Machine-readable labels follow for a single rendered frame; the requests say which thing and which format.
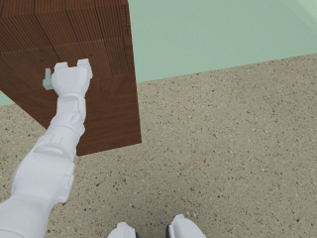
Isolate handle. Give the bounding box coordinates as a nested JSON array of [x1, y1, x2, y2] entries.
[[43, 67, 53, 90]]

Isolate cabinet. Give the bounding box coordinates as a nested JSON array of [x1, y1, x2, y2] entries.
[[0, 0, 142, 157]]

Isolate robot right shin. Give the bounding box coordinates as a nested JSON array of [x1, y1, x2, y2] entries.
[[172, 214, 184, 223]]

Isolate robot right thigh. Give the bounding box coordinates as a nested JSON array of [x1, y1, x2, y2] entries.
[[168, 218, 206, 238]]

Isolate drawer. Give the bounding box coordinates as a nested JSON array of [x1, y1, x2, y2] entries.
[[0, 37, 128, 92]]

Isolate left robot upper arm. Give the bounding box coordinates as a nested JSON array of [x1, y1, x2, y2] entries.
[[0, 152, 75, 238]]

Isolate robot left hand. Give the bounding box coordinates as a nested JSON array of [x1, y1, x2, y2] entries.
[[51, 59, 93, 97]]

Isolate left robot forearm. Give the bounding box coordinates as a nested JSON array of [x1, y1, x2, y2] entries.
[[11, 92, 86, 195]]

